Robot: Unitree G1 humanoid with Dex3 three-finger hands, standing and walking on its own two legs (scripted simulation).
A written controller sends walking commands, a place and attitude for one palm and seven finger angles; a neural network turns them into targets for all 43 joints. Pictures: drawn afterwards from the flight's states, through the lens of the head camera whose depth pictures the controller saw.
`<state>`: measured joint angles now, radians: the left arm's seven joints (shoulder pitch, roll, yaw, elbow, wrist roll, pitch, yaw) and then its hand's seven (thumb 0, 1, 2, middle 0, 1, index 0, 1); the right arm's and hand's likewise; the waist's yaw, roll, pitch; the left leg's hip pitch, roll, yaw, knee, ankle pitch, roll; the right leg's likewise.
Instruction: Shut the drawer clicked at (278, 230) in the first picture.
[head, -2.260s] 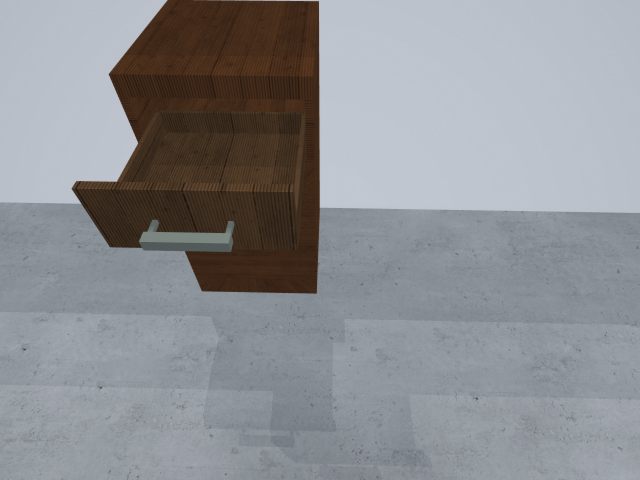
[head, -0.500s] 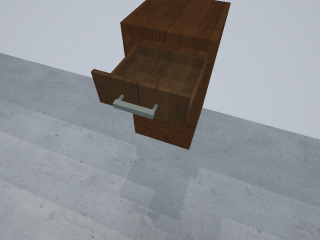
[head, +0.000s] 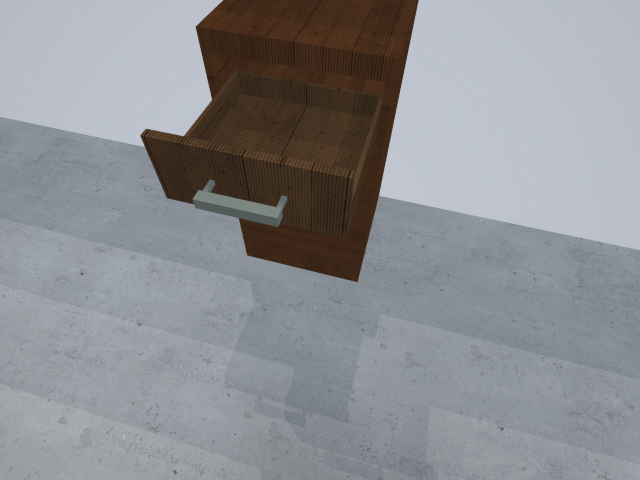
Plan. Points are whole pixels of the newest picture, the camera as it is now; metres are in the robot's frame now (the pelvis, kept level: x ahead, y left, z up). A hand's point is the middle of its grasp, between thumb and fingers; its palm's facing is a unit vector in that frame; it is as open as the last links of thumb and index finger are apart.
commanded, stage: turn to face it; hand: left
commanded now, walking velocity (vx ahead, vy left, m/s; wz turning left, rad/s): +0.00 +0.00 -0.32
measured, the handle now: (242, 200) +0.57 +0.18 -0.05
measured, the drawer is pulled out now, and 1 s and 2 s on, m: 0.30 0.30 0.30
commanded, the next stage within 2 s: take the last steps up to it in 0.42 s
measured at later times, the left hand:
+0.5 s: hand out of the picture +0.06 +0.19 -0.17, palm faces -0.02 -0.98 -0.21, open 7.3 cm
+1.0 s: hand out of the picture +0.04 +0.15 -0.17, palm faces -0.04 -0.99 -0.16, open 7.3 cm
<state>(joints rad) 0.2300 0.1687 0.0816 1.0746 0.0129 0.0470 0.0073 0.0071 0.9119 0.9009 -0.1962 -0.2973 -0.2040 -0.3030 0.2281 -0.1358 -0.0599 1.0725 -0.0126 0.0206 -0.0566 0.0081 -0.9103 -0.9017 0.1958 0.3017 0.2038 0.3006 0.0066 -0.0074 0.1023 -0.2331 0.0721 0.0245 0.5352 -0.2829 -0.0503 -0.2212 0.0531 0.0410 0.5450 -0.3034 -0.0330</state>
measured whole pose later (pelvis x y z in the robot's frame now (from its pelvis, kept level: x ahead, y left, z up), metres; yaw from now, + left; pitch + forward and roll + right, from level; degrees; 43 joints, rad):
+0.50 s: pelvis -0.01 +0.00 +0.00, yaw -6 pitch +0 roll +0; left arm 0.20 0.20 0.09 0.98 0.01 0.05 0.01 0.01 0.91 0.90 -0.20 -0.30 -0.21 -0.30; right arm 0.11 -0.18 -0.05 0.94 -0.02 0.01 -0.05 0.01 -0.91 -0.90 0.20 0.30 0.20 0.30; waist 0.02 -0.03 0.10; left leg -0.25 0.03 -0.01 0.53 -0.27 -0.01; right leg -0.32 0.09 0.10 0.68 -0.40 -0.02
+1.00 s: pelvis +0.06 -0.02 +0.00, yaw -8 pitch -1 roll +0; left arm 0.35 0.15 0.06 1.11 0.02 -0.03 0.00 0.01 0.91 0.90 -0.20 -0.30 -0.21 -0.30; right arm 0.23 -0.18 -0.06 1.04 -0.01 -0.01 0.01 0.01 -0.91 -0.90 0.19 0.30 0.20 0.30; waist 0.02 -0.03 0.10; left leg -0.34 0.04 0.07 0.56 -0.27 -0.02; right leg -0.05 0.00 0.01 0.42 -0.34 -0.01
